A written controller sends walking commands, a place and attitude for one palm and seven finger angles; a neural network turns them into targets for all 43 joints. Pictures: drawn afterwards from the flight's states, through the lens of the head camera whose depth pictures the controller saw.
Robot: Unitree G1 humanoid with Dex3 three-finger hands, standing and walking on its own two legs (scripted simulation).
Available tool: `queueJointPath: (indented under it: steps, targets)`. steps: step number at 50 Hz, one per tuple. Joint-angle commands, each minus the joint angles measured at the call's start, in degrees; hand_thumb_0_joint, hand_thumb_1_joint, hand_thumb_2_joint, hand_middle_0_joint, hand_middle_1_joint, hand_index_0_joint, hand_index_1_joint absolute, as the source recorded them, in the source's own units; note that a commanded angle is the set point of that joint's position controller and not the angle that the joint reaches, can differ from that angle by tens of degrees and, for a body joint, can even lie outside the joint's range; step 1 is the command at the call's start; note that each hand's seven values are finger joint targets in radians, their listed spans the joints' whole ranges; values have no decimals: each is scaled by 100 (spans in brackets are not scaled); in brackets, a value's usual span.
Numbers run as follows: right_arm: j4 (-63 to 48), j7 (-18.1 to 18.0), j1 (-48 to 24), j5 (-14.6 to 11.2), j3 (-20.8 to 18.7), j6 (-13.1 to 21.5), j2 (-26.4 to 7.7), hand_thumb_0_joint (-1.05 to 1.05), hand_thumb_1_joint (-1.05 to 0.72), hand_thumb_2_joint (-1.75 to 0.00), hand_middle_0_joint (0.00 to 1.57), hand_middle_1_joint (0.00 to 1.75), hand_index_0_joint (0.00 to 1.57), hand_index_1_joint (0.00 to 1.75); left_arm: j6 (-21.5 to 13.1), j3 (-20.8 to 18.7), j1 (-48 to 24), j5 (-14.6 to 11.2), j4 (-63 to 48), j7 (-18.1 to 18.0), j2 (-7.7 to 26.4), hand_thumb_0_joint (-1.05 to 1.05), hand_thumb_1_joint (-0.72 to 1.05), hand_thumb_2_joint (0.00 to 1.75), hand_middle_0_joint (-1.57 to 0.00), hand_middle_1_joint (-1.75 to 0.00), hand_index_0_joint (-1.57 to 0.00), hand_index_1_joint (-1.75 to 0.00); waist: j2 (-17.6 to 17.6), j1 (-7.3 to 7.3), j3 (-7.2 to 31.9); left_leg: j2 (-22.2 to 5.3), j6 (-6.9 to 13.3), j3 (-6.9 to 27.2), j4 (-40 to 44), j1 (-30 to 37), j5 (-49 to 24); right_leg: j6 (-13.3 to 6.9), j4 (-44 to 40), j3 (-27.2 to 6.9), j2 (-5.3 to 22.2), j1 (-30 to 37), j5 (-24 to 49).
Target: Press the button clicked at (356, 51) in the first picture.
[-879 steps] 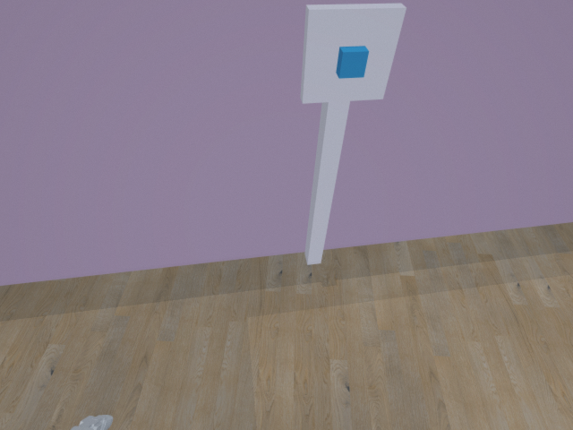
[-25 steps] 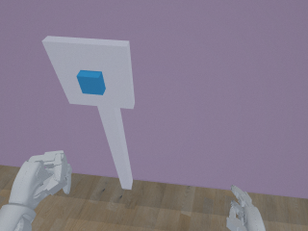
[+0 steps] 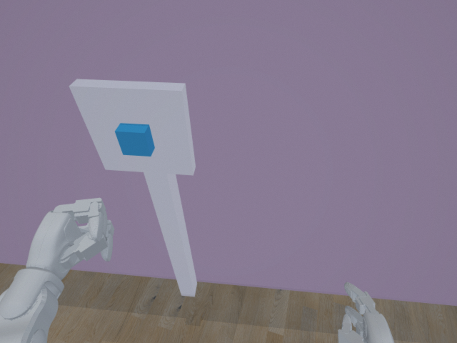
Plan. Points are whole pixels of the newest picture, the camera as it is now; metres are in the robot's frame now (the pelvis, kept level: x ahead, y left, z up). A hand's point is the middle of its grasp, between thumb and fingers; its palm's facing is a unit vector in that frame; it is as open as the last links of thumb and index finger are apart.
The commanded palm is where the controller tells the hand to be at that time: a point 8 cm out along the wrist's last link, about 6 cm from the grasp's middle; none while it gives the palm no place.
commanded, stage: raise the hand and make a fist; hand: left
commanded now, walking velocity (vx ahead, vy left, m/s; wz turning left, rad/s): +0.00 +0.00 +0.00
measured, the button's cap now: (136, 139) +0.47 +0.23 +0.14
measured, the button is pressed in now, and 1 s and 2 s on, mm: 0 0 0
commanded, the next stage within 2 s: aim a knuckle at the button in 0.26 s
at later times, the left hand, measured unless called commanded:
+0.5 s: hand (108, 241) +0.23 +0.20 +0.12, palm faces +0.01 -1.00 -0.07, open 3.1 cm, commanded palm +0.22 +0.26 +0.13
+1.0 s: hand (127, 207) +0.31 +0.20 +0.11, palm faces +0.00 -1.00 -0.04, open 3.1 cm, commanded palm +0.29 +0.25 +0.12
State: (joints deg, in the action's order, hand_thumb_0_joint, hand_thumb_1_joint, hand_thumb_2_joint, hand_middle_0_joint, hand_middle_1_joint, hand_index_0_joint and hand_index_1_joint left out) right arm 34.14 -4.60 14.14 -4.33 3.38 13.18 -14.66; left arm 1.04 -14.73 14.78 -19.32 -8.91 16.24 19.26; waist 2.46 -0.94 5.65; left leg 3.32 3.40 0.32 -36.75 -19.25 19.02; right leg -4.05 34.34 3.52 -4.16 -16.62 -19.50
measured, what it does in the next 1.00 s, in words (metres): stands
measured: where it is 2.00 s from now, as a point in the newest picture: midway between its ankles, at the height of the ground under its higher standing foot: outside the picture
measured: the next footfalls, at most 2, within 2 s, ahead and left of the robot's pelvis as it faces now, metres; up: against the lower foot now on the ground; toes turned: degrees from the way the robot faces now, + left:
none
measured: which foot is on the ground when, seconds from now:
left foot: down 0.00-1.00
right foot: down 0.00-1.00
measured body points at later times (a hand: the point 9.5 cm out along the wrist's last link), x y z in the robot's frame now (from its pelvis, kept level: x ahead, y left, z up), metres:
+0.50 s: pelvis -0.01 -0.01 +0.00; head -0.03 -0.02 +0.45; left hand +0.23 +0.25 +0.13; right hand +0.18 -0.23 -0.07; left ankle +0.00 +0.08 -0.73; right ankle -0.02 -0.07 -0.73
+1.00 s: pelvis +0.00 +0.00 +0.00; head +0.00 -0.01 +0.45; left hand +0.30 +0.25 +0.12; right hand +0.16 -0.25 -0.08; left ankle +0.00 +0.08 -0.72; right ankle -0.02 -0.07 -0.72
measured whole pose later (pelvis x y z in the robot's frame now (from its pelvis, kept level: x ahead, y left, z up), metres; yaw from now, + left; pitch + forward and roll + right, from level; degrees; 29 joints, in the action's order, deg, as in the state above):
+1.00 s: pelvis +0.00 +0.00 +0.00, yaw -1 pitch +3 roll +0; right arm 36.0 -4.8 14.5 -4.1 2.5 10.2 -15.2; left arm -2.2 -13.7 -2.2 -16.0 9.8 14.4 18.4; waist 1.7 0.2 3.6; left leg 3.3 3.4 -0.6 -35.0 -19.4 18.2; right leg -4.1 33.7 2.6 -4.1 -17.5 -19.0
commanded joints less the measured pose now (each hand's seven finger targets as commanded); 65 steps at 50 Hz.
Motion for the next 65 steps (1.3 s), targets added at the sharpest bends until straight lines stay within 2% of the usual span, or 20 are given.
queueJointPath:
  steps: [1,6,14,18,22,26,31,33,34,36,39,41,43,48,51,53,54,55,61,65]
  targets:
    - [-1002,-54,-805,29,-259,350,-655,0,-90,-90,20,30,20,30,-363,-513,-834,-60,-1335,-76,932,0,90,90,-130,-150,-130,-150,-16,-75,424,-340,-85,344,459,361,-1146,335,-642,-375,441,59,1152]
    - [-934,-60,-770,51,-252,390,-633,0,-90,-90,20,30,20,30,-586,-559,-953,-12,-1412,-149,982,0,90,90,-130,-150,-130,-150,74,-65,401,-346,-85,350,511,468,-1142,310,-650,-338,406,11,1091]
    - [-920,-86,-801,34,-260,410,-655,0,-90,-90,20,30,20,30,-527,-526,-882,-44,-1157,-47,916,0,90,90,-130,-150,-130,-150,-158,-64,387,-311,-69,338,542,424,-1043,352,-715,-386,447,93,1059]
    - [-907,-94,-831,28,-254,428,-646,0,-90,-90,20,30,20,30,-537,-456,-936,-36,-1170,-28,877,0,90,90,-130,-150,-130,-150,-23,-53,312,-311,-71,327,547,428,-989,350,-738,-406,446,20,979]
    - [-762,-147,-809,24,-236,413,-684,0,-90,-90,20,30,20,30,-551,-339,-1729,13,-774,-115,885,0,90,90,-130,-150,-130,-150,-125,78,-4,-317,-57,372,570,316,-624,352,-839,-458,437,-218,462]
    - [-697,-199,-808,13,-243,363,-705,0,-90,-90,20,30,20,30,-574,-408,-2374,89,-363,-132,1095,0,90,90,-130,-150,-130,-150,-81,101,176,-308,-48,364,574,316,-527,348,-846,-533,458,-131,301]
    - [-732,-157,-795,22,-236,295,-679,0,-90,-90,20,30,20,30,-588,-491,-2522,78,88,-53,1104,0,90,90,-130,-150,-130,-150,10,-13,697,-288,-69,317,505,394,-1109,339,-673,-555,498,291,1162]
    - [-752,-127,-726,12,-251,268,-691,0,-90,-90,20,30,20,30,-575,-378,-2571,80,257,-9,975,0,90,90,-130,-150,-130,-150,-79,9,721,-282,-72,290,510,443,-1281,339,-609,-477,471,284,1477]
    - [-768,-119,-726,7,-268,258,-682,0,-90,-90,20,30,20,30,-567,-416,-2603,86,266,-18,1016,0,90,90,-130,-150,-130,-150,113,-16,723,-280,-86,268,510,494,-1323,323,-589,-452,464,235,1521]
    - [-775,-104,-677,28,-281,231,-714,0,-90,-90,20,30,20,30,-559,-537,-2578,94,395,-76,1115,0,90,90,-130,-150,-130,-150,-129,-38,702,-300,-81,287,499,412,-1424,321,-572,-436,444,257,1622]
    - [-825,-75,-635,29,-300,166,-703,0,-90,-90,20,30,20,30,-565,-400,-2733,143,402,-104,961,0,90,90,-130,-150,-130,-150,-125,2,773,-284,-79,234,493,492,-1563,338,-528,-438,449,239,1867]
    - [-777,-69,-587,42,-320,120,-742,0,-90,-90,20,30,20,30,-613,-622,-2744,164,462,-166,1216,0,90,90,-130,-150,-130,-150,-240,-19,793,-305,-82,234,478,404,-1614,331,-516,-450,444,334,1916]
    - [-820,-52,-612,38,-314,101,-704,0,-90,-90,20,30,20,30,-687,-384,-3014,201,308,-176,998,0,90,90,-130,-150,-130,-150,32,30,878,-295,-93,218,498,592,-1726,307,-472,-415,439,238,1992]
    - [-699,-87,-494,40,-340,2,-756,0,-90,-90,20,30,20,30,-743,-498,-3244,225,740,-219,1140,0,90,90,-130,-150,-130,-150,-90,97,807,-308,-92,221,490,529,-1622,310,-506,-429,420,151,1865]
    - [-620,-119,-463,25,-341,-47,-772,0,-90,-90,20,30,20,30,-785,-273,-3939,262,940,-203,1044,0,90,90,-130,-150,-130,-150,-180,242,753,-327,-83,270,489,554,-1459,297,-535,-421,409,-13,1607]
    - [-645,-115,-469,27,-335,-79,-750,0,-90,-90,20,30,20,30,-809,-157,-4067,283,1047,-188,931,0,90,90,-130,-150,-130,-150,104,225,895,-303,-90,255,495,672,-1460,278,-529,-433,428,-47,1594]
    - [-615,-123,-429,20,-342,-100,-766,0,-90,-90,20,30,20,30,-819,-296,-4105,300,1198,-208,1101,0,90,90,-130,-150,-130,-150,60,206,913,-319,-112,298,513,667,-1450,258,-514,-404,416,-51,1525]
    - [-626,-115,-425,28,-328,-115,-758,0,-90,-90,20,30,20,30,-843,-131,-4230,319,1251,-199,944,0,90,90,-130,-150,-130,-150,19,230,903,-319,-115,318,529,703,-1474,250,-503,-378,411,-103,1514]
    - [-574,-68,-293,44,-352,-269,-799,0,-90,-90,20,30,20,30,-896,-190,-4553,381,1826,-311,1023,0,90,90,-130,-150,-130,-150,-230,216,1005,-343,-123,326,481,592,-1608,238,-450,-375,397,-61,1647]
    - [-612,-31,-219,41,-367,-384,-788,0,-90,-90,20,30,20,30,-950,-157,-4822,459,2055,-392,974,0,90,90,-130,-150,-130,-150,-52,222,1082,-345,-151,308,463,705,-1827,220,-392,-356,395,-139,1811]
